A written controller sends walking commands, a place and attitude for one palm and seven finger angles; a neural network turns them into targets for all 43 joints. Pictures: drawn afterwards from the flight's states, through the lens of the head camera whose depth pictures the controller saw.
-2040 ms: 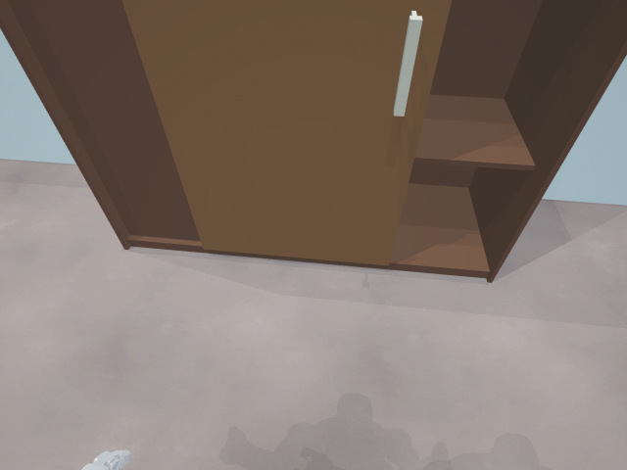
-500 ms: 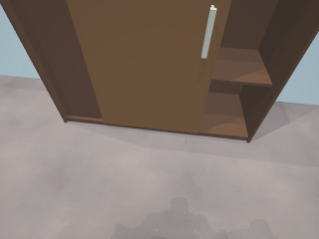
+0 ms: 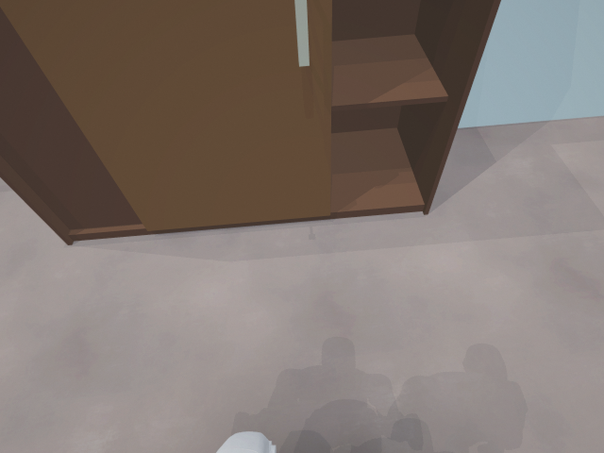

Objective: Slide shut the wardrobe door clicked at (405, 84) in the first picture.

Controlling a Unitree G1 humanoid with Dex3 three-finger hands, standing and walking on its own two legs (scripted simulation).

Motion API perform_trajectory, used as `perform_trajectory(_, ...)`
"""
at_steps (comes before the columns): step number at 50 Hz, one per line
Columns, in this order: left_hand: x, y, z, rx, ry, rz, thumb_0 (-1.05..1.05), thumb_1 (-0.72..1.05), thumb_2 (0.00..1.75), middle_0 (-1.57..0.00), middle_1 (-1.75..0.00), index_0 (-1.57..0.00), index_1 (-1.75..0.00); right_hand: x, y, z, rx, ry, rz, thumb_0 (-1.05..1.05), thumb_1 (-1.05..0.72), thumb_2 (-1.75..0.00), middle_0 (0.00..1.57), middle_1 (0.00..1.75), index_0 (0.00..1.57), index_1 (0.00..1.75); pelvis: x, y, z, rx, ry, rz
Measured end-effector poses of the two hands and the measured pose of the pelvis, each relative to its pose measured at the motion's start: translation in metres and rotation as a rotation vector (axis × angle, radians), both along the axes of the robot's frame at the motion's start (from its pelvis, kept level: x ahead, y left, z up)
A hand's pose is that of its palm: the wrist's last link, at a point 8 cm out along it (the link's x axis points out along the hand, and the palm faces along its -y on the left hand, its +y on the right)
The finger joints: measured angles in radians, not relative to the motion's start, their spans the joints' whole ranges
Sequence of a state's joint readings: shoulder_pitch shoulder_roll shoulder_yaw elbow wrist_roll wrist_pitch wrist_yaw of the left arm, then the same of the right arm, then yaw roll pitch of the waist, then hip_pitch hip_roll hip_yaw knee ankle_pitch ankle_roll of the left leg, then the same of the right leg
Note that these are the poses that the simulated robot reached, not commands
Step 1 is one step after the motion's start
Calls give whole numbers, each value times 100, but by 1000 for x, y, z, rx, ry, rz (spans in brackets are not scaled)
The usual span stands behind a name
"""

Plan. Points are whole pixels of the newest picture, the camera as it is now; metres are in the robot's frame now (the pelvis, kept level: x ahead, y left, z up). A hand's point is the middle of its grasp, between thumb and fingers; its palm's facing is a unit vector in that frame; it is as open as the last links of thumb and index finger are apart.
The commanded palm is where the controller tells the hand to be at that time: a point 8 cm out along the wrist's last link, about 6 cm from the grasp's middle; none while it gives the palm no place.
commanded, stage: walk to a spot facing it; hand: left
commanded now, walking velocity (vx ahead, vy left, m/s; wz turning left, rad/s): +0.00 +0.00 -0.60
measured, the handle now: (300, 12) +1.00 +0.08 +0.10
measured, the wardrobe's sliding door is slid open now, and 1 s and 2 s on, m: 0.40 0.40 0.40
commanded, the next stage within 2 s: none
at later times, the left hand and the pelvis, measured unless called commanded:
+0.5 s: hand out of the picture +0.10 +0.25 -0.16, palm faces -0.18 -0.96 -0.20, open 7.4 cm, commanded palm none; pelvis +0.03 +0.06 +0.01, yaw -16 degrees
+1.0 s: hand (282, 328) +0.34 +0.08 -0.18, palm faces -0.61 -0.78 -0.16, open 7.4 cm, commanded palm none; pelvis +0.14 +0.01 -0.01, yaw -35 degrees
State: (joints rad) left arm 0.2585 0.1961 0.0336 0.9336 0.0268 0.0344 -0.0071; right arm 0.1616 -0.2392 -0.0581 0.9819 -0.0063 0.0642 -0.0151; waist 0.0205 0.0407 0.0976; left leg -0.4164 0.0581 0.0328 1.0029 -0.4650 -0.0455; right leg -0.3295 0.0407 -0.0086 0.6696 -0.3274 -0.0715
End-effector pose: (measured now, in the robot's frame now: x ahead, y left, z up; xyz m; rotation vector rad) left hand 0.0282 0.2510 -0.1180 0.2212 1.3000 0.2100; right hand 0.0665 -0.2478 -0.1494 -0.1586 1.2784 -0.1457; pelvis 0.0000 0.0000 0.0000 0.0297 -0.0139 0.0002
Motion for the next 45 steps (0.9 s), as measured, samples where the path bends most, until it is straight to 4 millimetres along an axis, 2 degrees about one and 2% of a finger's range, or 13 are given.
perform_trajectory(5,1,-13,10,-20,27,-33,1,90,89,-20,-30,-20,-30,-6,-11,18,-9,-18,-49,1,-90,-90,20,30,20,30,-2,-5,15,14,26,-57)
perform_trajectory(9,9,-12,13,-25,27,-70,1,90,89,-20,-30,-20,-30,-8,-17,27,-35,-48,-92,1,-90,-90,20,30,20,30,-2,-3,19,12,42,-101)
perform_trajectory(15,28,2,12,-35,-7,-114,1,90,89,-20,-30,-20,-30,-7,-14,39,-69,-93,-122,1,-91,-90,19,30,20,30,3,11,20,-8,53,-158)
perform_trajectory(21,50,28,3,-58,-16,-163,1,90,89,-20,-30,-20,-30,5,8,54,-98,-167,-156,1,-91,-90,19,30,20,30,16,36,19,-23,62,-228)
perform_trajectory(23,61,40,-5,-68,-11,-186,1,90,89,-20,-30,-20,-30,7,18,57,-119,-205,-177,1,-91,-90,19,30,20,30,23,47,14,-37,63,-256)
perform_trajectory(25,76,50,-12,-77,0,-216,1,90,90,-20,-30,-20,-30,0,28,59,-136,-225,-216,1,-90,-90,20,30,20,30,30,56,11,-45,52,-281)
perform_trajectory(31,148,55,-7,-100,-40,-331,1,90,90,-20,-30,-20,-30,-47,60,65,-142,-109,-342,0,-90,-90,20,30,20,30,59,63,21,-67,31,-365)
perform_trajectory(34,183,45,-9,-104,-53,-383,1,91,90,-20,-30,-20,-30,-73,77,60,-129,-20,-411,1,-90,-90,20,30,20,30,72,63,21,-69,26,-407)
perform_trajectory(38,222,18,-13,-117,-38,-456,1,91,90,-19,-30,-20,-30,-103,103,50,-84,103,-507,1,-90,-90,20,30,20,30,88,58,17,-66,25,-459)
perform_trajectory(41,249,-11,-18,-133,-21,-521,1,91,90,-19,-30,-19,-30,-121,122,43,-38,190,-577,1,-90,-90,20,30,20,30,101,51,12,-58,29,-495)
perform_trajectory(45,288,-63,-25,-152,-18,-627,1,91,90,-19,-30,-20,-30,-137,139,33,28,286,-672,1,-90,-90,20,30,20,30,117,37,3,-45,37,-548)
